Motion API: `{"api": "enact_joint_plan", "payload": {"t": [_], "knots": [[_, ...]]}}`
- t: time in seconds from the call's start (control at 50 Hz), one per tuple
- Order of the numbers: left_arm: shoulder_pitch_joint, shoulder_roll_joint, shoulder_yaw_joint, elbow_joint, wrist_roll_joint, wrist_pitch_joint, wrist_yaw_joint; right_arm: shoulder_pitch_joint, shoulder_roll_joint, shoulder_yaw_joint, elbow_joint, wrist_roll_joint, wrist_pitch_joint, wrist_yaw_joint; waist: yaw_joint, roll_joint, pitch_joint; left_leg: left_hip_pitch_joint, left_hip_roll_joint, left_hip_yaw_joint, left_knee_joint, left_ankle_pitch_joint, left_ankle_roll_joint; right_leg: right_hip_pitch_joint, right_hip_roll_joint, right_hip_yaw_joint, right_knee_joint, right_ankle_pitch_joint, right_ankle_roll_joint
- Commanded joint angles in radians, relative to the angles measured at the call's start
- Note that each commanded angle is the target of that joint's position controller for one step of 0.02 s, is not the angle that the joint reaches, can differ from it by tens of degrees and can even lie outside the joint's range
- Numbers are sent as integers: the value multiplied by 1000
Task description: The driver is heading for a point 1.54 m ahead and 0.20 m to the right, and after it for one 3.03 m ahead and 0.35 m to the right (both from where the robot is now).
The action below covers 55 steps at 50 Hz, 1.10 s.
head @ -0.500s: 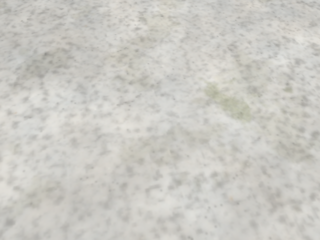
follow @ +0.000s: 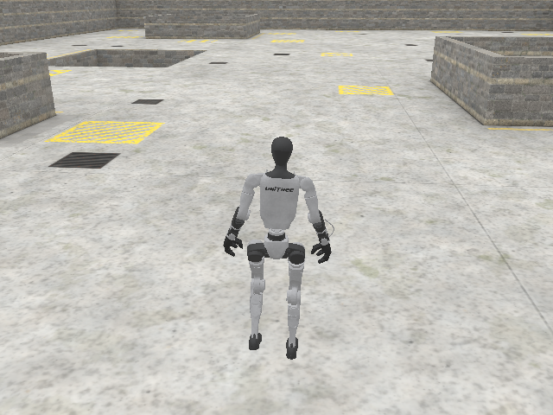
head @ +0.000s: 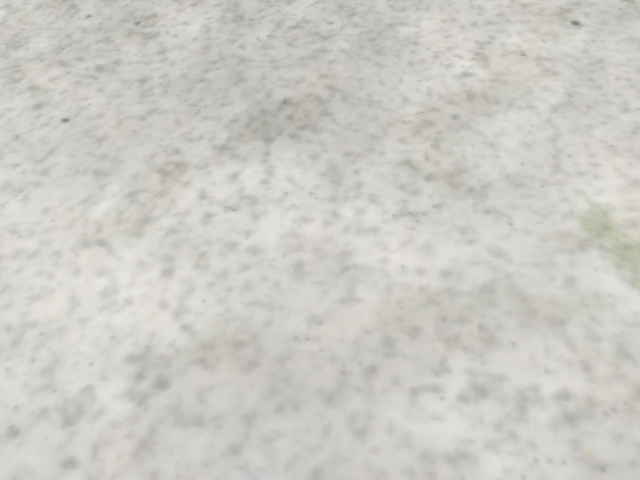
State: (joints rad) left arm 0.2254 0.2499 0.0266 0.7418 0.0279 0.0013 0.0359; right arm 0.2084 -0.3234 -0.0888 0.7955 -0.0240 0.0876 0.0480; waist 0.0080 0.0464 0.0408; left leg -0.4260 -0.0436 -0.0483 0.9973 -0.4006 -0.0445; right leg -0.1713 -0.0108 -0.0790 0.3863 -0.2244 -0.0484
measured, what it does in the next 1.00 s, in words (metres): walks ahead: left foot, then right foot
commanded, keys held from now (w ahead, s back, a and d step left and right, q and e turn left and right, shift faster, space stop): w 1.00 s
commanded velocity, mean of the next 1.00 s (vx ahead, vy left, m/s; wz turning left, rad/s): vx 0.42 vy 0.00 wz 0.11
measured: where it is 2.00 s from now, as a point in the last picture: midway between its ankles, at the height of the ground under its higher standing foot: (345, 276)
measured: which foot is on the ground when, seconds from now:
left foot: up 0.00-0.18, down 0.20-0.66, up 0.68-1.00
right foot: down 0.00-0.20, up 0.22-0.62, down 0.64-1.00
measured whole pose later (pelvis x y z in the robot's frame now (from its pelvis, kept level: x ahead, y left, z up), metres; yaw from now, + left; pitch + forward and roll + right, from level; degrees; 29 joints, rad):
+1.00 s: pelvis +0.41 +0.02 +0.00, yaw +4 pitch +0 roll -1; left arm 0.42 0.21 0.03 0.97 0.01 -0.09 -0.02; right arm 0.14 -0.25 -0.02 0.87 -0.03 -0.03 0.04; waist 0.03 0.05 0.04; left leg -0.65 0.12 0.02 0.80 -0.04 0.02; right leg 0.00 0.09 -0.08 0.19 -0.19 -0.09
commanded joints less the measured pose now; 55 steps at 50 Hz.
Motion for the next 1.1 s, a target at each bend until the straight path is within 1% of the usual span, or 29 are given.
{"api": "enact_joint_plan", "payload": {"t": [0.02, 0.12, 0.16, 0.18, 0.2, 0.22, 0.24, 0.26, 0.28, 0.32, 0.38, 0.44, 0.54, 0.58, 0.6, 0.62, 0.64, 0.66, 0.68, 0.7, 0.72, 0.74, 0.76, 0.78, 0.82, 0.88, 0.98, 1.06, 1.1], "knots": [[94, 184, 54, -13, 3, -15, -10, -102, -60, -2, -101, -5, -15, 16, 64, -211, -18, -137, 11, 8, -130, -16, 14, 174, -260, 278, -205, -208, -162], [97, 195, 65, 24, 8, -33, -41, -97, -22, 26, -88, -1, -53, 7, 43, -197, 14, 109, 2, 96, -411, -46, 89, 42, -248, 212, -210, -175, -154], [73, 186, 64, 38, -11, -27, -47, 7, 1, 35, -41, -7, -76, -4, -32, -156, 12, 341, -20, 137, -628, 126, 124, -86, -210, 148, -125, -138, -129], [66, 149, 54, 39, -12, -27, -46, 105, -22, 30, 2, -14, -89, -14, -72, -100, -24, 522, -11, 98, -663, 126, 133, -201, -173, 101, -24, -141, -100], [31, 69, 28, 12, -6, -29, -50, 226, -88, 17, 32, -30, -104, -25, -129, 89, -69, 666, 197, -172, -780, -69, 156, -352, -85, -10, 245, -225, -55], [-32, 54, 21, -49, 4, -34, -54, 270, -225, -14, 26, -9, -109, -33, -143, 232, -19, 670, 423, -551, -879, -240, 267, -607, 35, -47, 440, -356, -26], [-56, 149, 45, -44, 15, -32, -53, 237, -195, -13, 33, -3, -109, -41, -130, 108, 65, 567, 430, -523, -868, -234, 319, -633, -39, 62, 564, -316, -31], [-28, 157, 52, -22, 0, -36, -67, 159, -128, 10, 14, 0, -114, -40, -77, 70, 91, 521, 363, -438, -870, -210, 298, -618, -58, 92, 597, -221, -32], [7, 153, 51, 1, -10, -42, -77, 109, -91, 21, 4, -2, -121, -39, -43, 70, 95, 491, 310, -351, -890, -121, 267, -591, -73, 92, 592, -150, -23], [28, 142, 50, 29, 8, -39, -85, 94, -61, 32, 5, 2, -141, -43, -20, 66, 69, 476, 248, -225, -900, 125, 243, -543, -81, 69, 607, -49, 3], [-15, 109, 42, 16, 15, -31, -88, 153, -64, 31, 43, 14, -160, -38, -19, 36, 55, 472, 232, -134, -884, 405, 257, -567, -81, 45, 615, 18, 36], [-126, 84, 29, -25, 11, -30, -92, 193, -55, 36, 75, 13, -164, -38, -38, 39, 82, 445, 215, -80, -883, 515, 257, -571, -76, 22, 500, 84, 55], [-227, 72, 16, -70, 3, -30, -92, 233, -85, 33, 120, 10, -170, -49, -47, 43, 101, 450, 247, -50, -873, 654, 232, -429, -36, -3, 264, 139, 4], [-180, 84, 22, -59, 3, -33, -80, 213, -99, 32, 129, 8, -170, -55, -12, 43, 72, 481, 259, -30, -796, 861, 210, -324, 0, -15, 218, 97, -35], [-108, 101, 31, -36, 2, -35, -70, 203, -110, 30, 134, 3, -169, -57, 22, 49, 24, 498, 255, -17, -698, 1018, 194, -229, 32, -23, 205, 61, -53], [25, 120, 42, 7, 2, -42, -59, 194, -118, 28, 138, 0, -163, -57, 82, 34, -54, 490, 232, 7, -524, 1104, 178, -76, 66, -34, 156, 50, -73], [187, 154, 57, 58, 15, -52, -46, 198, -111, 32, 137, 3, -162, -57, 148, 3, -150, 365, 188, 34, -293, 965, 162, 165, 24, 11, 120, 54, -99], [302, 269, 85, 75, 40, -58, -32, 272, -12, 58, 99, 30, -165, -47, 139, -192, -298, 76, 77, 88, 78, 521, 124, 446, -268, 404, 65, -177, -179], [299, 280, 86, 86, 12, -53, -45, 296, -25, 48, 107, 28, -167, -46, 109, -298, -376, -90, -71, -1, 307, -97, 123, 479, -405, 819, -118, -189, -247], [176, 238, 78, 76, -11, -51, -49, 222, -68, 35, 94, 10, -164, -47, 64, -182, -212, -166, 4, -65, 362, -35, 141, 339, -366, 707, -130, -240, -230], [85, 164, 59, 60, -15, -56, -52, 170, -63, 38, 85, 7, -169, -39, 39, -104, -98, -167, 55, -43, 316, 49, 147, 191, -333, 563, -154, -212, -215], [44, 120, 46, 64, -10, -62, -52, 150, -39, 42, 84, 7, -168, -34, 10, -86, -36, -138, 96, -25, 243, 90, 149, 87, -280, 458, -192, -146, -184], [35, 99, 37, 78, -12, -70, -50, 155, -27, 45, 85, -5, -157, -30, -17, -108, -9, -97, 120, -20, 189, 106, 141, 18, -240, 384, -213, -65, -163], [35, 86, 32, 88, -10, -77, -49, 178, -12, 49, 102, -14, -143, -23, -33, -112, -9, -57, 126, -9, 172, 118, 131, -21, -217, 328, -230, -4, -156], [76, 95, 34, 114, -15, -95, -52, 168, 4, 52, 102, -15, -128, -15, -41, -105, -8, -66, 134, 14, 138, 147, 114, -34, -205, 273, -257, 90, -170], [126, 104, 37, 148, -20, -103, -52, 41, 2, 53, 62, -16, -120, -10, -25, -91, 40, -190, 165, 42, 31, 250, 81, -2, -189, 216, -311, 104, -179], [197, 99, 32, 192, -25, -103, -50, -148, 31, 66, 2, -8, -129, -6, 18, -90, 60, -209, 147, 93, -250, 416, 54, 67, -148, 126, -301, 254, -154], [267, 101, 29, 230, -17, -99, -40, -253, 26, 69, -35, -6, -134, -10, 54, -96, 67, -190, 115, 112, -376, 426, 73, 176, -179, 129, -254, 395, -150], [270, 114, 31, 242, -12, -92, -32, -264, 13, 64, -49, -7, -140, -13, 43, -100, 65, -184, 100, 100, -415, 364, 89, 244, -205, 158, -199, 496, -148]]}}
